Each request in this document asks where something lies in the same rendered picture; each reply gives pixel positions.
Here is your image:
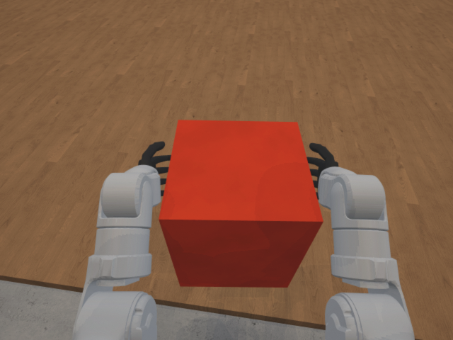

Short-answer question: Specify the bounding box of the left robot forearm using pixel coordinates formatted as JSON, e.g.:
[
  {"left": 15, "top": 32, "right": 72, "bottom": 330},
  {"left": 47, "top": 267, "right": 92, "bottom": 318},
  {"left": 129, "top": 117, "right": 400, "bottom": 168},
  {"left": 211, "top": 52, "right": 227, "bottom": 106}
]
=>
[{"left": 72, "top": 165, "right": 161, "bottom": 340}]

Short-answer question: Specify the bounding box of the right robot hand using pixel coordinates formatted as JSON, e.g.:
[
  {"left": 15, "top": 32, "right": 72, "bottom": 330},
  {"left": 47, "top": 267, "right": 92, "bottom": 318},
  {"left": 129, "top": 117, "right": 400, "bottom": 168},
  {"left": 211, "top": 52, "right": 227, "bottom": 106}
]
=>
[{"left": 307, "top": 143, "right": 338, "bottom": 199}]

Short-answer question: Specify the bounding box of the left robot hand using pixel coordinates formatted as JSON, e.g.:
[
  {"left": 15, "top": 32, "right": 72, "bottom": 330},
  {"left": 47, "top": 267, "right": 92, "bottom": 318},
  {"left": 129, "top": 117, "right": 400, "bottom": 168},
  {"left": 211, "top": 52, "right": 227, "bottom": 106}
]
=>
[{"left": 138, "top": 142, "right": 171, "bottom": 196}]

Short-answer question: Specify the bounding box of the carton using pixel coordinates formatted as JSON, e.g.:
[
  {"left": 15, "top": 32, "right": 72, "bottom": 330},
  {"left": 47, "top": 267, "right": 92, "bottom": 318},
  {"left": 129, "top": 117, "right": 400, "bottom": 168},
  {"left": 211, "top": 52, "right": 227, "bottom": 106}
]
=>
[{"left": 159, "top": 120, "right": 323, "bottom": 288}]

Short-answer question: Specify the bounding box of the right robot forearm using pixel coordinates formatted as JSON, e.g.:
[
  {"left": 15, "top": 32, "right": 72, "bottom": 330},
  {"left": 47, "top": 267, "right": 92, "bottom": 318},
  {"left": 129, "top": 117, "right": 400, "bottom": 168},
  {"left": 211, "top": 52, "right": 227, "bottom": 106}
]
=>
[{"left": 318, "top": 166, "right": 415, "bottom": 340}]

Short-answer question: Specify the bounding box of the right robot upper arm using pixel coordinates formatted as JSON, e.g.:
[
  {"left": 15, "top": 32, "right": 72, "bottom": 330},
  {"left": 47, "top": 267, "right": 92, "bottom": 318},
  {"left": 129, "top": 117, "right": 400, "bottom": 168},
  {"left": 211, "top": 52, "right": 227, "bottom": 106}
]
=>
[{"left": 325, "top": 293, "right": 414, "bottom": 340}]

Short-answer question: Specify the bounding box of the left robot upper arm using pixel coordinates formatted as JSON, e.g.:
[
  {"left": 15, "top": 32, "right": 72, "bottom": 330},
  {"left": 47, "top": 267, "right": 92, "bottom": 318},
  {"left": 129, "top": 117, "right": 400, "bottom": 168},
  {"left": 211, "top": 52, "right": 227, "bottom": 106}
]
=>
[{"left": 74, "top": 291, "right": 157, "bottom": 340}]

